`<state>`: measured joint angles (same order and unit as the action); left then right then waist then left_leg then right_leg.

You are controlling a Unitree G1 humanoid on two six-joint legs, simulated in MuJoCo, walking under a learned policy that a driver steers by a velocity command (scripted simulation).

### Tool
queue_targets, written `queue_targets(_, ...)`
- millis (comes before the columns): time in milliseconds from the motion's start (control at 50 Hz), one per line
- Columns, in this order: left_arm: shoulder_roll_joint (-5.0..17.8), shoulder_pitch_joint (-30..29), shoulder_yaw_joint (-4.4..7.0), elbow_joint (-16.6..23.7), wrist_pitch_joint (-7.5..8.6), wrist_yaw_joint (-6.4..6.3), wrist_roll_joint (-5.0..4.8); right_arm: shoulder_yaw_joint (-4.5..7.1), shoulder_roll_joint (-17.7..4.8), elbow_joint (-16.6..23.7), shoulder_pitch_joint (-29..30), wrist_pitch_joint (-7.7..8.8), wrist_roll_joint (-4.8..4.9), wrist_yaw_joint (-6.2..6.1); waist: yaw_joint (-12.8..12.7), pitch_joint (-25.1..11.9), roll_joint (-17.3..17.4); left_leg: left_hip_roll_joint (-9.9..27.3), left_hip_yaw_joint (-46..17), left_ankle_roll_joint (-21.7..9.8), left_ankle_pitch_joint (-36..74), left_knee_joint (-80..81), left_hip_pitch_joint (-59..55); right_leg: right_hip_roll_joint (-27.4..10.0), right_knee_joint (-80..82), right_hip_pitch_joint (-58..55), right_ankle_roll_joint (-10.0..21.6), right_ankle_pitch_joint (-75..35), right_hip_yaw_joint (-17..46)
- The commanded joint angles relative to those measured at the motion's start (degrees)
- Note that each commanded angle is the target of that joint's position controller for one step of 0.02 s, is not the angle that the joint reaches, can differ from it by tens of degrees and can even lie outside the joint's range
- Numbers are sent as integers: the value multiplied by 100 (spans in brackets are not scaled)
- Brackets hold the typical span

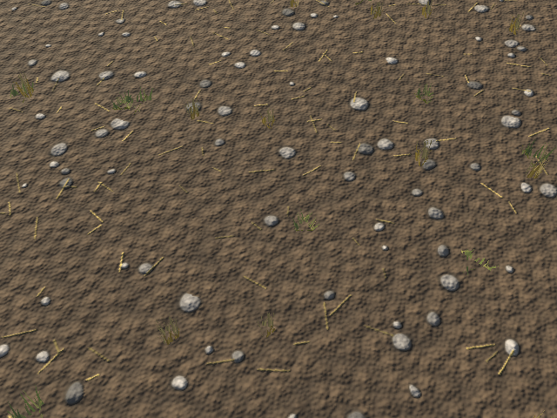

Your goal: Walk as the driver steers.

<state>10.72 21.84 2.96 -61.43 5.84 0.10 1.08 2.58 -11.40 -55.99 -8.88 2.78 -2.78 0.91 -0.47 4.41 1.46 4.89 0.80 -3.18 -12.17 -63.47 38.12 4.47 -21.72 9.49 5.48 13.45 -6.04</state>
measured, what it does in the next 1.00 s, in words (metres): walks ahead: left foot, then right foot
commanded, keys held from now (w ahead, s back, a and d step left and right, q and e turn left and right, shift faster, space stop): w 0.06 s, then no key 0.94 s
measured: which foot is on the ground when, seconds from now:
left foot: up 0.00-0.18, down 0.20-1.00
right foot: down 0.00-0.22, up 0.24-0.56, down 0.58-1.00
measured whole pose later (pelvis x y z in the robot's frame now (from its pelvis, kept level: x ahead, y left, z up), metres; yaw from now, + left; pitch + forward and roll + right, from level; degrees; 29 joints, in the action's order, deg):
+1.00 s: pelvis +0.22 +0.00 +0.00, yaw +1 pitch -2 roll +0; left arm 6.8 18.0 -0.3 -65.4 1.3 -2.3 0.6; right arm 0.4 -7.9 -65.5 -17.3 0.9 -0.4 -1.9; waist 0.4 1.2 0.1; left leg -0.2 4.0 -1.7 -9.5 -21.9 10.8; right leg 0.9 -22.2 7.0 1.5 13.6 -2.0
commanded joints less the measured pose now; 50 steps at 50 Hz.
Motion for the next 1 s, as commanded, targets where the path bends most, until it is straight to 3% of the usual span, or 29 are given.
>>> queue_targets(20, 486, -255, 23, 346, 122, 32, -56, -105, 55, 232, -257, 20, 59, 90, 329, -94, -644, -64, 232, 29, 1260, 1821, -1295, -1216, 1093, 909, 576, -3170, 547)
queue_targets(80, 602, 263, 26, 200, 68, 33, -117, -118, -119, 442, 456, 55, 140, 54, 53, 2, -524, -162, 353, -66, 1575, 2466, -1224, -1478, 1178, 127, 507, -3305, 700)
queue_targets(140, 562, 605, -12, 22, -21, -38, -24, -88, -178, 456, 590, 153, 116, -7, -18, 62, -428, -355, 377, -221, 1165, 2918, -1163, -1554, 551, -737, 407, -4255, 648)
queue_targets(180, 644, 528, -3, 1, -56, -89, 14, -17, -272, 134, -230, 260, 78, -58, 283, -239, -445, -630, 426, -318, 1093, 3446, -2030, -1393, -456, -928, 255, -4719, 563)
queue_targets(200, 647, 586, -9, 6, -67, -97, -26, 48, -445, -89, -868, 341, 17, -91, 494, -568, -247, -477, 298, -395, 2132, 3776, -2925, -1143, -1349, -666, 106, -4172, 420)
queue_targets(220, 449, 868, -67, 108, -58, -124, -119, 148, -880, -224, -1574, 402, -99, -119, 564, -1269, 267, 702, -680, -694, 4796, 3250, -4375, -847, -2731, 316, -63, -1995, 233)
queue_targets(240, 12, 1716, -143, -38, -151, -146, -388, 214, -1068, -237, -1757, 329, 36, -89, 386, -2335, 1225, 2147, -2371, -1817, 6474, 3301, -5526, -2, -4740, 1389, -230, 2416, 141)
queue_targets(260, 448, 1301, -7, -72, -260, -177, -183, 186, -910, -144, -1542, 224, 301, -60, 403, -2195, 263, 1883, -2347, -1785, 5679, 3624, -4971, -132, -5032, 1595, -258, 2308, 795)
queue_targets(280, 378, 747, 8, 109, -289, -148, -49, 119, -708, -59, -904, 179, 310, -87, 248, -1375, 267, 1661, -1924, -1633, 4753, 3964, -4190, -292, -4980, 1876, -292, 1990, 842)
queue_targets(300, 269, 444, 4, 156, -317, -131, 41, 33, -425, -21, -555, 156, 260, -115, 123, -820, 127, 1416, -1569, -1415, 4179, 4286, -3487, -474, -4635, 1852, -327, 1687, 847)
queue_targets(320, 241, 337, 21, 167, -376, -108, 81, -11, -292, -22, -412, 146, 248, -157, -9, -586, 168, 1201, -1232, -1238, 3908, 4522, -2968, -591, -4278, 1596, -373, 1471, 854)
queue_targets(340, 129, 498, 1, 88, -459, -94, 115, -47, -200, -55, -344, 136, 230, -190, -155, -582, 227, 1013, -942, -1098, 3799, 4641, -2537, -630, -3966, 1113, -414, 1286, 788)
queue_targets(380, -84, 640, -50, -30, -589, -105, 75, -84, -201, -99, -320, 182, 167, -204, -317, -735, 209, 812, -564, -1020, 3863, 4691, -2139, -570, -3383, 488, -471, 1119, 663)
queue_targets(420, -116, 425, -86, -12, -667, -158, 45, -82, -335, -141, -340, 207, 125, -207, -310, -781, 309, 728, -458, -952, 3291, 4730, -2118, -576, -2567, 369, -491, 1037, 597)
queue_targets(500, 6, 52, -124, -32, -737, -220, 19, -66, -461, -253, -541, 65, 164, -204, -127, -761, 474, 667, -711, -801, 465, 5038, -1945, -572, -1619, 78, -480, 558, 482)
queue_targets(560, 5, 16, -175, -100, -668, -216, 83, -80, -379, -300, -515, -83, 240, -215, -199, -315, 143, 475, -824, -359, -1396, 5091, -1370, -682, -381, -461, -395, -128, 567)
queue_targets(580, 116, 67, -182, -89, -604, -227, 126, -86, -311, -326, -611, -109, 236, -216, -141, -157, -43, 346, -789, -162, -1431, 4947, -1312, -1033, 20, -469, -358, -108, 949)
queue_targets(600, 336, -135, -155, -74, -554, -236, 49, -87, -180, -357, -903, -157, 292, -205, 152, 139, -550, -58, -447, -22, -985, 4858, -1585, -1211, 223, 265, -253, 411, 1316)
queue_targets(620, 215, -211, -185, -113, -514, -219, -10, -103, -130, -441, -954, -181, 269, -204, 169, 213, -781, -156, -267, 27, -361, 4600, -2317, -1237, 517, 895, -256, 775, 1414)
queue_targets(640, 119, -295, -220, -112, -464, -212, -34, -102, -114, -491, -1035, -183, 239, -205, 231, 161, -784, -125, -264, 28, 34, 4454, -2775, -1217, 666, 1111, -313, 752, 1402)
queue_targets(680, 146, -337, -214, -119, -418, -238, -64, -93, -165, -578, -1131, -169, 211, -213, 251, 19, -627, -41, -320, 12, 312, 4411, -3013, -1110, 665, 930, -365, 352, 1266)
queue_targets(780, 66, -104, -231, -237, -428, -246, -54, -136, -80, -690, -1067, -144, 236, -247, 126, -23, -257, 24, -353, 53, 336, 4541, -2815, -1054, 525, 426, -298, -119, 1141)
queue_targets(1000, 27, 28, -273, -368, -435, -257, -56, -182, -2, -912, -1191, -170, 236, -303, 93, -19, -171, 75, -346, 80, 622, 4480, -2908, -1026, 481, 237, -255, -486, 1066)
